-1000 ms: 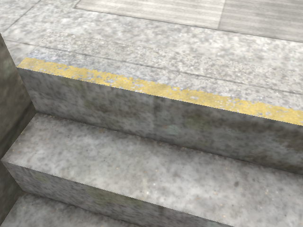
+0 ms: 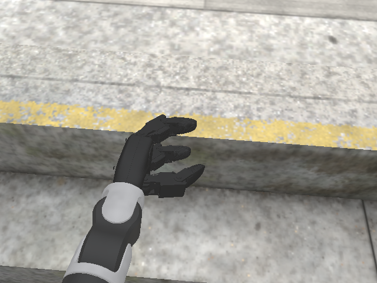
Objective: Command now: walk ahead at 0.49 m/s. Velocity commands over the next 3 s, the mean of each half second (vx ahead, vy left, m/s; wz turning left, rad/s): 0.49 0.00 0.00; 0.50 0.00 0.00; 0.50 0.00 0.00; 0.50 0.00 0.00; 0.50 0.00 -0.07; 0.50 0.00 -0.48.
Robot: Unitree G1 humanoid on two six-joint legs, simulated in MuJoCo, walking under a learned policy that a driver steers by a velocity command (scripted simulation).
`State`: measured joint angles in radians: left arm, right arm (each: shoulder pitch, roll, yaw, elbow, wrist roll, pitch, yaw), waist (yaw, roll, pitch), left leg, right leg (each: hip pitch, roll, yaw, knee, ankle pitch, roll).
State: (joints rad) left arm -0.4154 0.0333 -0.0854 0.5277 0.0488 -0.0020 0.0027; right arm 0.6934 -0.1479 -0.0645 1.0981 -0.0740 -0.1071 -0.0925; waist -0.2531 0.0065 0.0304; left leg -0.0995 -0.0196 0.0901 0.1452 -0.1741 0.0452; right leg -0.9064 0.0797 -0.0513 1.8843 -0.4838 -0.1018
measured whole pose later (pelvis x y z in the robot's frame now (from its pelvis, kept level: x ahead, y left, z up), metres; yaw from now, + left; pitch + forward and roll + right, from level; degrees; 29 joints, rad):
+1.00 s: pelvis +0.00 +0.03 +0.06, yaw -4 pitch +0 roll +0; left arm 0.32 0.22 0.04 0.74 0.04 0.02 0.02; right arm -0.01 -0.14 -0.01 0.67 -0.09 -0.07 -0.10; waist 0.07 -0.03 -0.02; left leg -0.84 -0.02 0.13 1.44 -0.77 0.08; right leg -0.44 0.06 -0.14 1.24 -0.04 -0.07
